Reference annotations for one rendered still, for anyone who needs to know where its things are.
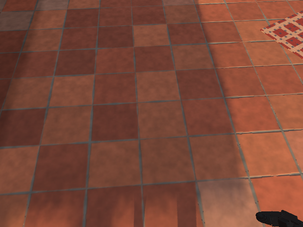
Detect robot right hand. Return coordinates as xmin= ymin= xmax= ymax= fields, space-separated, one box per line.
xmin=256 ymin=210 xmax=303 ymax=227

